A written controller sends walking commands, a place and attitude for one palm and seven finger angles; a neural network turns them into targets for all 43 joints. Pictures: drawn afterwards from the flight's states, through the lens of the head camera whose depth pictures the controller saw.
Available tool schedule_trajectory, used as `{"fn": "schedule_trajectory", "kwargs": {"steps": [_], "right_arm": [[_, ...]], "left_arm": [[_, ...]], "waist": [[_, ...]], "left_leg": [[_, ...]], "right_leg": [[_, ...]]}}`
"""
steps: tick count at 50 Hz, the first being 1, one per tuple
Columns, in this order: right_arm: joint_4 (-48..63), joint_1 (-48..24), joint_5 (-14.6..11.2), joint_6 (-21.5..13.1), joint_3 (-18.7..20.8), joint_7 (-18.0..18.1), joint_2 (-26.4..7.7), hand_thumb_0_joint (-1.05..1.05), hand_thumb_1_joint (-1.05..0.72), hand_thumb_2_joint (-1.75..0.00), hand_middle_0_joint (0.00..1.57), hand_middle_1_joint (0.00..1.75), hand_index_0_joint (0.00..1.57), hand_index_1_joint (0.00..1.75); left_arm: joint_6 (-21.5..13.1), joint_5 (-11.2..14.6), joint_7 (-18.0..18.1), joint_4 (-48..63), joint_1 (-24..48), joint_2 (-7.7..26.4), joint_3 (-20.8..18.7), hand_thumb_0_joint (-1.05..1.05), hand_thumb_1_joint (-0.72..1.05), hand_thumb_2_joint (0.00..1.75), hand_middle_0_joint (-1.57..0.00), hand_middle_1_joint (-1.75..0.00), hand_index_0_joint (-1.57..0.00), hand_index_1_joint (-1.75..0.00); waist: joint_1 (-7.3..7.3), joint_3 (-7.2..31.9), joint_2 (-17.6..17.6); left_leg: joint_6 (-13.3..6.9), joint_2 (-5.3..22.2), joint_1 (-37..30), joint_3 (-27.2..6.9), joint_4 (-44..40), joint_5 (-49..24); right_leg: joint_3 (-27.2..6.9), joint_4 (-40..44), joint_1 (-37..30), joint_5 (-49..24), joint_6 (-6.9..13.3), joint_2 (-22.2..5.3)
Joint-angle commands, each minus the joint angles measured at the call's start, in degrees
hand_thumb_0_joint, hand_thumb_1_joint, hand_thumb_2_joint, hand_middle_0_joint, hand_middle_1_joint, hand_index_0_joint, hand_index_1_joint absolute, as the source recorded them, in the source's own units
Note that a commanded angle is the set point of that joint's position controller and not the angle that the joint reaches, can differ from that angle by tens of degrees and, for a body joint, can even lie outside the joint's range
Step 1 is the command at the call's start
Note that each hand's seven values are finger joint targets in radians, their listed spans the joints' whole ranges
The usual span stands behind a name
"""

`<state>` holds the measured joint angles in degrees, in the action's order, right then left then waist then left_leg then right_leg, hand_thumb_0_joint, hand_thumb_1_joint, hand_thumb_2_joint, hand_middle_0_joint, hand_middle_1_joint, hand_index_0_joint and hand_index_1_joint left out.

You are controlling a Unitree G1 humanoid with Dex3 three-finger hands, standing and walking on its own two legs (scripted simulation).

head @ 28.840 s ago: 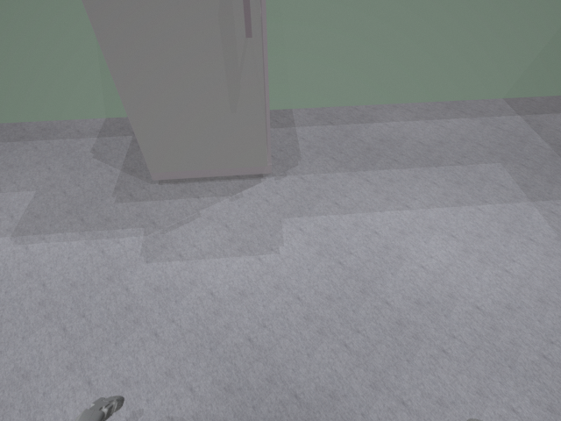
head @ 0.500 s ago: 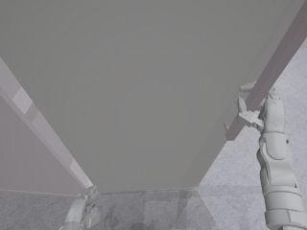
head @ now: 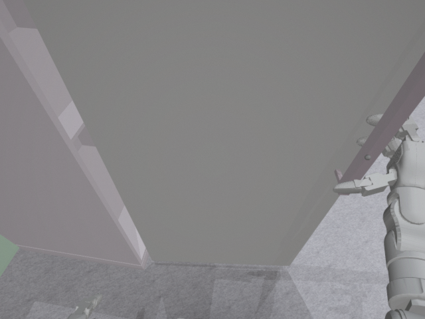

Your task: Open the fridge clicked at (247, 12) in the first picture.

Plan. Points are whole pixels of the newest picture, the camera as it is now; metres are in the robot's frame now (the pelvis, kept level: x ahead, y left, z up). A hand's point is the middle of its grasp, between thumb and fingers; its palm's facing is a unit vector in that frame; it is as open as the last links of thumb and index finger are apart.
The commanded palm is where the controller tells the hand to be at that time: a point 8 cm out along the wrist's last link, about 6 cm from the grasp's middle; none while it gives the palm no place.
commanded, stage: loosen the grip on the handle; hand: right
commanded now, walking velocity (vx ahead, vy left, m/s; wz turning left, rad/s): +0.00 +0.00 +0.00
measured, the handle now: (384, 115) +0.43 -0.25 +0.20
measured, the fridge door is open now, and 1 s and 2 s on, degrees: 83 78 78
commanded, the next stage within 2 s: slip the hand off the handle in 0.06 s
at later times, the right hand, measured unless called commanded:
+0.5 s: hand (398, 157) +0.40 -0.30 +0.13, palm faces +0.28 +0.95 -0.17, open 14.7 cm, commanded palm +0.36 -0.34 +0.13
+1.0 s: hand (423, 184) +0.35 -0.32 +0.12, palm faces +0.28 +0.94 -0.18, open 14.7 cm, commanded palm +0.30 -0.36 +0.13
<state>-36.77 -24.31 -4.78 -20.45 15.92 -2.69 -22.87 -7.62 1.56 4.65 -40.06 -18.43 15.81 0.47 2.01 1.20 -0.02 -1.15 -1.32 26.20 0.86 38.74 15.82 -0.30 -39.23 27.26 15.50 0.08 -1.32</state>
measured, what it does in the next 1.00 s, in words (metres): stands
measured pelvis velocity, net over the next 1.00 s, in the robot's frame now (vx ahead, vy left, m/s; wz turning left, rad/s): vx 0.04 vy -0.03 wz -0.01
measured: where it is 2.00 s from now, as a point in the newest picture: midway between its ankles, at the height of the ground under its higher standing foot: outside the picture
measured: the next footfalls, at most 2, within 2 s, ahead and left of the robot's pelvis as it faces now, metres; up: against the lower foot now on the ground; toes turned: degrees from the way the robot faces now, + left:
none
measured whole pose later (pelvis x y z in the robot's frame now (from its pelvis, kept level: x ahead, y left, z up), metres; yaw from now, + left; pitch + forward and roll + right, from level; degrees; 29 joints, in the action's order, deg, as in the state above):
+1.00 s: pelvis +0.04 -0.03 +0.00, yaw +0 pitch +6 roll +2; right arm -20.8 -6.3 -10.4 -14.9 24.8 -11.7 -24.4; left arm -5.3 1.5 4.6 -36.4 -17.5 14.5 1.1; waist -0.1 5.1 1.2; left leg 0.9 -0.3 25.8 0.7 39.9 19.8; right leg -0.2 -43.3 28.4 20.6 1.5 -0.2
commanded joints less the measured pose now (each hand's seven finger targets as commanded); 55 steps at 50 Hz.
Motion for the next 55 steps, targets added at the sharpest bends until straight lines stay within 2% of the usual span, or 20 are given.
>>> {"fn": "schedule_trajectory", "kwargs": {"steps": [1,5,7,9,11,14,16,19,20,23,26,28,32,34,38,42,47,50,53,55], "right_arm": [[14.19,-20.71,-2.27,-2.78,5.02,1.50,-14.25,0.00,0.55,-0.20,0.25,1.15,0.25,1.15],[18.67,-17.68,-1.31,-1.93,4.21,2.12,-12.53,0.00,0.55,-0.20,0.25,1.15,0.25,1.15],[20.39,-12.00,-1.50,-0.86,5.76,2.32,-12.37,0.00,0.55,-0.20,0.25,1.15,0.25,1.15],[16.12,-12.08,-1.44,0.40,7.12,2.53,-12.86,0.00,0.55,-0.20,0.25,1.15,0.25,1.15],[18.53,-10.89,-1.52,0.79,8.53,2.24,-14.04,0.00,0.55,-0.20,0.25,1.15,0.25,1.15],[23.34,-13.07,-0.69,-0.01,7.84,1.37,-13.90,0.00,0.55,-0.20,0.25,1.15,0.25,1.15],[27.27,-11.90,-0.44,-1.20,6.43,0.59,-12.41,0.00,0.55,-0.20,0.25,1.15,0.25,1.15],[27.95,-12.36,-0.94,-1.49,3.69,-1.27,-10.26,0.00,0.55,-0.20,0.25,1.15,0.25,1.15],[27.09,-11.89,-1.48,-1.03,3.41,-1.87,-9.60,0.00,0.55,-0.20,0.25,1.15,0.25,1.15],[23.85,-10.04,-2.53,1.21,5.25,-3.30,-11.15,0.00,0.55,-0.20,0.25,1.15,0.25,1.15],[22.41,-9.19,-3.05,3.39,6.67,-4.38,-12.64,0.00,0.55,-0.20,0.25,1.15,0.25,1.15],[23.38,-12.55,-2.91,3.35,7.57,-4.26,-14.22,0.00,0.55,-0.20,0.25,1.15,0.25,1.15],[27.27,-12.36,-2.57,0.70,9.45,-4.38,-15.95,0.00,0.55,-0.20,0.25,1.15,0.25,1.15],[26.24,-9.74,-2.52,-0.27,10.87,-4.54,-17.24,0.00,0.55,-0.20,0.25,1.15,0.25,1.15],[22.63,-5.71,-3.89,0.48,12.24,-6.60,-17.45,0.00,0.55,-0.20,0.25,1.15,0.25,1.15],[24.02,-0.01,-6.03,2.88,10.41,-9.12,-14.47,0.00,0.55,-0.20,0.25,1.15,0.25,1.15],[29.04,3.26,-7.07,1.85,15.09,-8.53,-18.32,0.00,0.55,-0.20,0.25,1.15,0.25,1.15],[33.61,3.68,-7.09,-0.93,15.82,-7.88,-18.78,0.00,0.55,-0.20,0.25,1.15,0.25,1.15],[35.65,5.78,-7.30,-2.19,14.99,-8.12,-18.17,0.00,0.55,-0.20,0.25,1.15,0.25,1.15],[34.89,5.93,-7.86,-1.60,12.01,-9.01,-15.29,0.00,0.55,-0.20,0.25,1.15,0.25,1.15]], "left_arm": [[-3.80,-0.23,0.92,9.40,7.12,7.64,-2.32,0.00,0.90,0.90,-0.20,-0.30,-0.20,-0.30],[-3.77,-0.55,0.78,9.58,6.09,7.08,-2.39,0.00,0.90,0.90,-0.20,-0.30,-0.20,-0.30],[-3.59,-0.76,0.58,9.93,5.46,7.08,-2.64,0.00,0.90,0.90,-0.20,-0.30,-0.20,-0.30],[-2.56,-0.83,0.64,8.89,4.16,7.24,-2.31,0.00,0.90,0.90,-0.20,-0.30,-0.20,-0.30],[-2.10,-0.75,0.60,9.74,4.60,6.98,-2.46,0.00,0.90,0.90,-0.20,-0.30,-0.20,-0.30],[-1.69,-1.04,0.54,10.26,4.51,6.61,-2.50,0.00,0.90,0.90,-0.20,-0.30,-0.20,-0.30],[-1.86,-1.30,0.22,10.53,4.35,6.26,-2.74,0.00,0.90,0.90,-0.20,-0.30,-0.20,-0.30],[-1.88,-1.06,0.16,9.87,4.09,6.45,-2.83,0.00,0.90,0.90,-0.20,-0.30,-0.20,-0.30],[-1.89,-0.99,0.15,9.69,3.64,6.53,-2.94,0.00,0.90,0.90,-0.20,-0.30,-0.20,-0.30],[-1.41,-0.58,0.72,9.39,3.83,7.19,-2.89,0.00,0.90,0.90,-0.20,-0.30,-0.20,-0.30],[-0.90,-0.13,0.97,9.86,4.20,7.09,-2.57,0.00,0.90,0.90,-0.20,-0.30,-0.20,-0.30],[-0.63,-0.14,1.25,9.72,4.21,7.15,-2.46,0.00,0.90,0.90,-0.20,-0.30,-0.20,-0.30],[-0.87,-0.96,0.87,10.24,3.57,6.88,-2.73,0.00,0.90,0.90,-0.20,-0.30,-0.20,-0.30],[-0.63,-1.15,0.60,9.95,2.82,6.99,-2.75,0.00,0.90,0.90,-0.20,-0.30,-0.20,-0.30],[-0.02,-0.87,0.51,9.96,2.84,7.22,-2.81,0.00,0.90,0.90,-0.20,-0.30,-0.20,-0.30],[-0.15,0.00,0.46,11.89,4.14,7.13,-2.72,0.00,0.90,0.90,-0.20,-0.30,-0.20,-0.30],[-0.52,-0.14,0.76,12.69,5.37,7.14,-2.56,0.00,0.90,0.90,-0.20,-0.30,-0.20,-0.30],[-1.19,-0.31,0.95,12.80,6.63,6.57,-2.31,0.00,0.90,0.90,-0.20,-0.30,-0.20,-0.30],[-2.06,-0.49,1.31,12.37,7.39,6.57,-2.07,0.00,0.90,0.90,-0.20,-0.30,-0.20,-0.30],[-2.78,-0.13,1.63,12.20,8.16,6.39,-1.73,0.00,0.90,0.90,-0.20,-0.30,-0.20,-0.30]], "waist": [[-1.32,11.52,-1.91],[-1.94,14.90,1.33],[-2.99,17.80,0.47],[-2.00,15.18,-2.43],[-2.94,17.09,-1.23],[-2.52,20.07,2.75],[-2.55,22.93,6.01],[-1.02,21.11,7.83],[-1.07,20.62,6.08],[-1.30,17.37,4.35],[-2.07,17.04,4.12],[-1.53,16.73,4.09],[-2.45,22.31,7.97],[-2.59,22.89,7.47],[-3.10,19.99,6.30],[-3.48,18.06,4.62],[-3.69,15.62,2.54],[-4.01,15.79,6.84],[-3.64,15.49,8.25],[-2.80,13.07,7.98]], "left_leg": [[0.84,2.04,-3.22,-4.55,-11.88,16.10],[0.40,1.35,-4.52,-2.39,-8.82,5.71],[0.20,0.94,-6.66,-0.95,-6.64,-3.23],[0.60,0.97,-5.76,-0.42,-5.78,-7.50],[0.44,0.82,-6.92,-0.28,-5.05,-9.19],[0.06,0.52,-6.63,0.10,-3.40,-12.99],[-0.21,0.13,-5.55,0.60,-2.32,-14.53],[-0.30,-0.29,-1.93,1.11,-2.04,-14.30],[-0.30,-0.38,-1.65,1.49,-2.07,-13.44],[-0.53,-0.33,-1.64,1.65,-2.84,-12.31],[-0.64,-0.13,-2.17,1.86,-2.90,-11.67],[-0.71,-0.23,-1.88,1.86,-2.95,-10.97],[-0.77,-0.49,-1.81,1.92,-1.49,-12.43],[-0.72,-0.77,-1.92,1.88,-1.14,-13.69],[-0.80,-0.93,-2.39,2.02,-1.71,-11.89],[-0.56,-0.74,-3.19,2.24,-2.60,-10.28],[-0.46,-0.95,-3.17,1.95,-3.18,-7.25],[-0.73,-0.94,-2.81,1.56,-3.08,-4.40],[-0.76,-0.89,-2.18,1.36,-3.34,-2.48],[-0.59,-0.77,-0.50,1.43,-3.93,-0.38]], "right_leg": [[1.48,5.69,-1.97,9.66,2.06,2.06],[1.15,5.46,-5.22,2.52,2.13,1.80],[1.14,4.91,-7.03,-4.08,1.97,1.68],[1.06,4.04,-4.79,-6.34,1.95,1.68],[1.23,4.10,-5.60,-7.98,1.72,1.63],[0.98,2.98,-8.64,-12.83,1.65,1.44],[0.50,2.02,-12.32,-17.33,1.27,1.07],[-0.61,0.85,-14.60,-20.87,0.73,0.32],[-1.27,1.05,-14.37,-20.43,0.43,0.28],[-1.63,1.70,-12.16,-18.20,0.42,0.41],[-1.96,2.42,-11.06,-17.20,-0.06,0.58],[-2.24,2.37,-10.75,-16.44,0.05,0.53],[-2.89,1.05,-14.62,-22.31,-0.92,0.58],[-3.00,0.37,-14.85,-25.49,-1.10,0.28],[-2.73,0.98,-11.49,-21.27,-0.95,0.52],[-2.10,2.33,-9.10,-15.58,-0.11,0.84],[-1.81,2.93,-6.69,-9.81,0.80,1.30],[-1.83,3.12,-7.29,-7.47,0.78,1.55],[-1.90,2.92,-7.82,-5.36,0.98,1.50],[-2.24,3.48,-7.41,-2.25,1.02,1.50]]}}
